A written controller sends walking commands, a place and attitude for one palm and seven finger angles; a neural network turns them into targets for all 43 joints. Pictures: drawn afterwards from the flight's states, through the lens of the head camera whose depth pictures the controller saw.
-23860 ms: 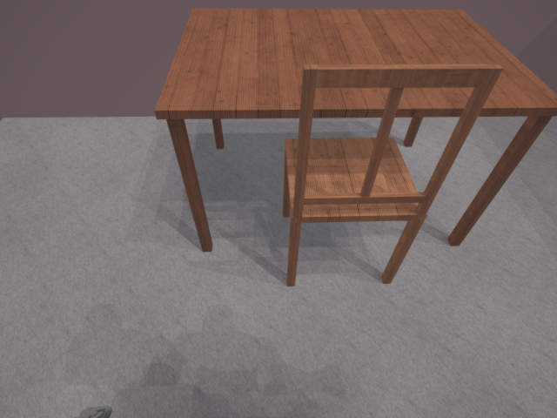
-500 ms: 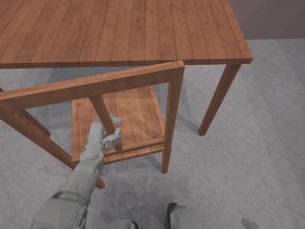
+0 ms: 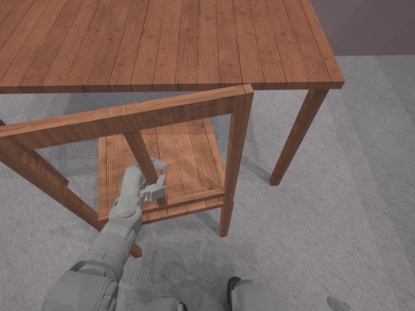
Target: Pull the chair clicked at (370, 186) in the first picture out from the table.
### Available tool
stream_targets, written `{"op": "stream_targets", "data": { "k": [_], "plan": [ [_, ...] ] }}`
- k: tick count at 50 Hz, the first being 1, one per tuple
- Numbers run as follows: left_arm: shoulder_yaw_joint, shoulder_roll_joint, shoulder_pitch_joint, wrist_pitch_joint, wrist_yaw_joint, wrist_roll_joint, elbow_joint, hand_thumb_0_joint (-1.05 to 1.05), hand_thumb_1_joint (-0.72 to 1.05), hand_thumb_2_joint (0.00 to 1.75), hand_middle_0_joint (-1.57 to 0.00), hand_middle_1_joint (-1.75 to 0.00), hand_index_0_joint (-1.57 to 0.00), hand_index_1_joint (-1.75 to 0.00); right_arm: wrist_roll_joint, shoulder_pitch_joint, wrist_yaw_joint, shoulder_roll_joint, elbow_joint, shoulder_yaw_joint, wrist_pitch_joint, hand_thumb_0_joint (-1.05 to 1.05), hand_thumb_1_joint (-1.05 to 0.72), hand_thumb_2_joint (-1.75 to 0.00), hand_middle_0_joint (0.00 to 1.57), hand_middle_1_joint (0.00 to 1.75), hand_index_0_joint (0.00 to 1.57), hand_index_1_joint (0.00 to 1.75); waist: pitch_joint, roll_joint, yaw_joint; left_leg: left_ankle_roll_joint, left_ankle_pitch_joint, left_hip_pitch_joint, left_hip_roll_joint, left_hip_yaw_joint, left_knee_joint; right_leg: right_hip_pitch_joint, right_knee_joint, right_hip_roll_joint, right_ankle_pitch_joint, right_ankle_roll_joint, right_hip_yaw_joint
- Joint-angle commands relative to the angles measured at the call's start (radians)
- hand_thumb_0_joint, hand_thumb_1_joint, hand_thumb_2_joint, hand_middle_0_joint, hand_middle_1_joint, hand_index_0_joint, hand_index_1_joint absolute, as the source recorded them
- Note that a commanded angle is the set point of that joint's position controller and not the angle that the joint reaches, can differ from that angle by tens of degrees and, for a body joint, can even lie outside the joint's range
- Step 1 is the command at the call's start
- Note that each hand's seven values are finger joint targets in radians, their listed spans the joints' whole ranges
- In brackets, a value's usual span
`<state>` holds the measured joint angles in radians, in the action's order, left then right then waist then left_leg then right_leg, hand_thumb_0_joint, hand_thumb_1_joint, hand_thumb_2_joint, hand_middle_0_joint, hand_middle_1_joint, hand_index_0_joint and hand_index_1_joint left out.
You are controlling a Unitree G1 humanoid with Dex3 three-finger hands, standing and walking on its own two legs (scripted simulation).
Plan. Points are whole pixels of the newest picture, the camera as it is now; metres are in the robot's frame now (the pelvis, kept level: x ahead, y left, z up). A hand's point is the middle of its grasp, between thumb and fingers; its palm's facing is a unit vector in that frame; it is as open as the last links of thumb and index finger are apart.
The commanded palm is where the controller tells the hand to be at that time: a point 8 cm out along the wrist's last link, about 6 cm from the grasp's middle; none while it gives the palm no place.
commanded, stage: step backward, pulling the chair out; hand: left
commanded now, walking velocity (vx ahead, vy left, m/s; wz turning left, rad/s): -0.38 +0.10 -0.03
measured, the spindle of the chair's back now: (150, 175) +0.40 +0.13 -0.05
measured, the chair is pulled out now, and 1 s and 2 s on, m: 0.13 0.15 0.24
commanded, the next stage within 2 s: none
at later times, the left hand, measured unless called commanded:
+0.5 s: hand (158, 187) +0.37 +0.11 -0.05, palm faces +0.02 -0.98 -0.18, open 5.3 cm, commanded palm +0.37 +0.16 -0.05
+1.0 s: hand (158, 192) +0.36 +0.11 -0.05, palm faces +0.05 -0.98 -0.18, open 5.4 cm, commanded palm +0.35 +0.16 -0.05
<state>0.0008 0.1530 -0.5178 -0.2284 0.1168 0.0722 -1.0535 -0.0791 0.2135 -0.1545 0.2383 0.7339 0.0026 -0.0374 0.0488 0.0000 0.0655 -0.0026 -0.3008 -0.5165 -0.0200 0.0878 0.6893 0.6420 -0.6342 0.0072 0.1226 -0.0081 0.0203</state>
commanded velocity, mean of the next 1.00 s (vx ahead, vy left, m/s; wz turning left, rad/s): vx -0.38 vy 0.03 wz -0.02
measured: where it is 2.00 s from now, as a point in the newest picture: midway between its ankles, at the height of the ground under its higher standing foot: outside the picture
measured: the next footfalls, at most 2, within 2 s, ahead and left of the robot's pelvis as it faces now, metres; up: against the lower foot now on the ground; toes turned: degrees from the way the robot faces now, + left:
left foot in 1.06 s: -0.01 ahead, +0.13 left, +0.00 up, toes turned +2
right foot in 1.22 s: +0.06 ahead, -0.12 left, +0.00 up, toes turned -1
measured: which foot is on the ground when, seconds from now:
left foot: down 0.00-0.88, up 0.90-1.00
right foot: down 0.00-1.00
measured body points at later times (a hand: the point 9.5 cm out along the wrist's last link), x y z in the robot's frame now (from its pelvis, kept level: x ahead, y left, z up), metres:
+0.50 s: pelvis +0.00 -0.01 +0.00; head +0.08 -0.03 +0.44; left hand +0.37 +0.16 -0.04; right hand +0.09 -0.26 -0.15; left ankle +0.03 +0.12 -0.71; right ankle +0.12 -0.11 -0.71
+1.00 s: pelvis -0.02 -0.01 +0.00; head +0.07 -0.04 +0.44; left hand +0.35 +0.16 -0.04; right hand +0.07 -0.28 -0.14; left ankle -0.02 +0.12 -0.69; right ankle +0.12 -0.11 -0.71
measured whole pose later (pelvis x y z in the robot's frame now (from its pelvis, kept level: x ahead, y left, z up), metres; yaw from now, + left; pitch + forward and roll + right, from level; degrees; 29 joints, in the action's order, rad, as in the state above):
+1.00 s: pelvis -0.02 -0.01 +0.00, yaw +0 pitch +5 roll +3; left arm -0.07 0.16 -0.55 -0.18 0.12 0.08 -1.08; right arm -0.08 0.19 -0.10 0.26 0.76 -0.01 0.00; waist 0.11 -0.01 0.07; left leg -0.04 -0.53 -0.48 0.03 0.00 0.84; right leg 0.59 -0.59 0.02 0.08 -0.04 0.00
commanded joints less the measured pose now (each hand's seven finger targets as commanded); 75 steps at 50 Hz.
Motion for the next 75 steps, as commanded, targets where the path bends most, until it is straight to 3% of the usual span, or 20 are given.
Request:
{"op": "stream_targets", "data": {
  "k": [1,5,11,17,23,27,32,36,39,41,45,47,50,54,57,60,64,68,71,75],
  "plan": [
    [-0.025,0.214,-0.386,-0.053,0.020,-0.029,0.195,0.00,0.90,0.90,-0.50,-1.45,-0.50,-1.45,0.004,0.061,-0.012,0.140,-0.080,-0.052,0.025,0.00,-0.90,-0.90,0.20,0.30,0.20,0.30,-0.416,0.063,0.000,-0.007,-0.081,0.111,-0.039,-0.068,-0.066,-0.243,0.167,0.149,0.064,-0.005,0.160],
    [-0.028,0.220,-0.378,-0.042,0.024,-0.032,0.190,0.00,0.90,0.90,-0.50,-1.45,-0.50,-1.45,0.000,0.062,-0.005,0.146,-0.076,-0.054,0.022,0.00,-0.90,-0.90,0.20,0.30,0.20,0.30,-0.439,0.091,0.001,-0.008,-0.103,0.151,-0.017,-0.070,-0.070,-0.274,0.243,0.188,0.085,-0.014,0.177],
    [0.003,0.160,-0.374,-0.045,0.016,-0.020,0.216,0.00,0.90,0.90,-0.50,-1.45,-0.50,-1.45,0.005,0.022,-0.017,0.151,-0.092,-0.043,0.031,0.00,-0.90,-0.90,0.20,0.30,0.20,0.30,-0.430,-0.099,-0.017,0.023,0.134,0.158,-0.160,-0.141,-0.241,-0.298,0.021,0.043,0.012,0.029,0.007],
    [-0.026,0.180,-0.407,-0.039,0.003,-0.021,0.220,0.00,0.90,0.90,-0.50,-1.45,-0.50,-1.45,0.023,0.020,-0.014,0.147,-0.087,-0.055,0.035,0.00,-0.90,-0.90,0.20,0.30,0.20,0.30,-0.372,-0.103,-0.024,0.027,0.213,0.109,-0.198,-0.135,-0.192,-0.284,-0.076,0.034,0.005,0.013,0.029],
    [-0.058,0.235,-0.386,-0.048,0.009,-0.028,0.151,0.00,0.90,0.90,-0.50,-1.45,-0.50,-1.45,0.011,0.080,-0.006,0.139,-0.053,-0.064,0.048,0.00,-0.90,-0.90,0.20,0.30,0.20,0.30,-0.394,0.131,-0.003,-0.022,-0.144,0.121,-0.023,-0.069,0.006,-0.224,0.179,0.192,0.028,-0.041,0.246],
    [-0.070,0.244,-0.379,-0.034,0.013,-0.033,0.143,0.00,0.90,0.90,-0.50,-1.45,-0.50,-1.45,0.005,0.078,0.013,0.150,-0.040,-0.067,0.060,0.00,-0.90,-0.90,0.20,0.30,0.20,0.30,-0.458,0.147,-0.007,-0.028,-0.170,0.158,0.028,-0.074,0.073,-0.318,0.274,0.265,-0.039,-0.069,0.288],
    [-0.038,0.210,-0.351,-0.027,0.013,-0.019,0.190,0.00,0.90,0.90,-0.50,-1.45,-0.50,-1.45,0.001,0.034,0.008,0.174,-0.079,-0.058,0.053,0.00,-0.90,-0.90,0.20,0.30,0.20,0.30,-0.449,-0.037,-0.014,0.028,0.033,0.159,-0.113,-0.169,-0.208,-0.323,0.114,0.094,0.047,0.030,0.057],
    [-0.007,0.152,-0.388,-0.031,0.007,-0.005,0.246,0.00,0.90,0.90,-0.50,-1.45,-0.50,-1.45,0.011,0.003,-0.004,0.150,-0.103,-0.044,0.059,0.00,-0.90,-0.90,0.20,0.30,0.20,0.30,-0.382,-0.138,-0.030,0.059,0.099,0.114,-0.210,-0.198,-0.268,-0.327,-0.057,0.015,0.087,0.022,0.006],
    [-0.030,0.192,-0.403,-0.025,0.003,-0.018,0.236,0.00,0.90,0.90,-0.50,-1.45,-0.50,-1.45,0.023,0.021,-0.002,0.156,-0.081,-0.056,0.059,0.00,-0.90,-0.90,0.20,0.30,0.20,0.30,-0.400,-0.129,-0.022,0.027,0.294,0.157,-0.193,-0.136,-0.178,-0.328,-0.048,0.042,-0.073,0.019,0.030],
    [-0.044,0.221,-0.401,-0.022,0.006,-0.024,0.220,0.00,0.90,0.90,-0.50,-1.45,-0.50,-1.45,0.020,0.004,0.003,0.155,-0.092,-0.052,0.051,0.00,-0.90,-0.90,0.20,0.30,0.20,0.30,-0.333,-0.110,-0.031,0.017,0.027,-0.001,-0.158,-0.116,-0.164,-0.346,-0.040,0.082,0.064,0.002,0.079],
    [-0.074,0.275,-0.351,-0.008,0.022,-0.028,0.157,0.00,0.90,0.90,-0.50,-1.45,-0.50,-1.45,0.005,0.082,0.023,0.149,-0.061,-0.071,0.050,0.00,-0.90,-0.90,0.20,0.30,0.20,0.30,-0.386,0.176,-0.022,-0.033,-0.263,0.111,0.044,-0.070,0.183,-0.283,0.376,0.312,0.223,-0.081,0.390],
    [-0.084,0.259,-0.338,0.007,0.015,-0.031,0.150,0.00,0.90,0.90,-0.50,-1.45,-0.50,-1.45,0.006,0.075,0.038,0.160,-0.049,-0.069,0.064,0.00,-0.90,-0.90,0.20,0.30,0.20,0.30,-0.433,0.167,-0.034,-0.038,-0.284,0.084,0.048,-0.131,0.253,-0.406,0.333,0.340,-0.004,-0.132,0.371],
    [-0.074,0.239,-0.369,0.017,0.011,-0.025,0.181,0.00,0.90,0.90,-0.50,-1.45,-0.50,-1.45,0.005,0.073,0.047,0.157,-0.034,-0.052,0.068,0.00,-0.90,-0.90,0.20,0.30,0.20,0.30,-0.474,0.114,-0.014,-0.036,-0.222,0.161,0.029,-0.117,0.015,-0.459,0.239,0.294,-0.198,-0.092,0.241],
    [-0.042,0.184,-0.346,0.022,0.002,-0.008,0.218,0.00,0.90,0.90,-0.50,-1.45,-0.50,-1.45,0.012,0.054,0.021,0.195,-0.079,-0.061,0.046,0.00,-0.90,-0.90,0.20,0.30,0.20,0.30,-0.424,-0.060,-0.025,0.045,0.121,0.148,-0.156,-0.243,-0.237,-0.412,0.073,0.066,-0.099,0.044,0.011],
    [0.014,0.119,-0.422,0.010,-0.009,-0.004,0.327,0.00,0.90,0.90,-0.50,-1.45,-0.50,-1.45,0.024,0.005,0.012,0.158,-0.124,-0.044,0.049,0.00,-0.90,-0.90,0.20,0.30,0.20,0.30,-0.400,-0.211,-0.033,0.050,0.136,0.129,-0.214,-0.211,-0.297,-0.381,-0.084,0.023,0.059,0.031,-0.018],
    [-0.021,0.145,-0.418,0.008,-0.014,-0.018,0.250,0.00,0.90,0.90,-0.50,-1.45,-0.50,-1.45,0.040,0.038,0.016,0.155,-0.077,-0.061,0.048,0.00,-0.90,-0.90,0.20,0.30,0.20,0.30,-0.378,-0.116,-0.026,0.027,0.525,0.257,-0.222,-0.170,-0.163,-0.314,-0.057,0.034,-0.065,0.016,0.005],
    [-0.068,0.221,-0.410,-0.011,-0.010,-0.029,0.179,0.00,0.90,0.90,-0.50,-1.45,-0.50,-1.45,0.027,0.074,0.016,0.153,-0.039,-0.076,0.052,0.00,-0.90,-0.90,0.20,0.30,0.20,0.30,-0.435,0.041,-0.009,-0.039,0.247,0.148,-0.112,-0.095,-0.028,-0.394,0.047,0.156,-0.395,-0.028,0.144],
    [-0.094,0.262,-0.365,-0.003,0.002,-0.035,0.106,0.00,0.90,0.90,-0.50,-1.45,-0.50,-1.45,0.015,0.085,0.031,0.154,-0.024,-0.073,0.064,0.00,-0.90,-0.90,0.20,0.30,0.20,0.30,-0.465,0.119,-0.025,-0.043,-0.267,0.127,0.017,-0.104,0.134,-0.420,0.256,0.317,-0.179,-0.099,0.290],
    [-0.084,0.233,-0.367,0.013,0.002,-0.029,0.140,0.00,0.90,0.90,-0.50,-1.45,-0.50,-1.45,0.012,0.083,0.037,0.159,-0.024,-0.059,0.068,0.00,-0.90,-0.90,0.20,0.30,0.20,0.30,-0.492,0.134,-0.008,-0.030,-0.190,0.168,0.005,-0.100,-0.027,-0.461,0.229,0.279,-0.201,-0.064,0.199],
    [-0.035,0.182,-0.321,0.002,0.003,-0.009,0.241,0.00,0.90,0.90,-0.50,-1.45,-0.50,-1.45,0.019,0.013,0.023,0.169,-0.102,-0.046,0.052,0.00,-0.90,-0.90,0.20,0.30,0.20,0.30,-0.405,-0.130,-0.032,0.046,-0.028,0.097,-0.161,-0.201,-0.281,-0.414,0.059,0.073,0.118,0.039,0.015]
  ]
}}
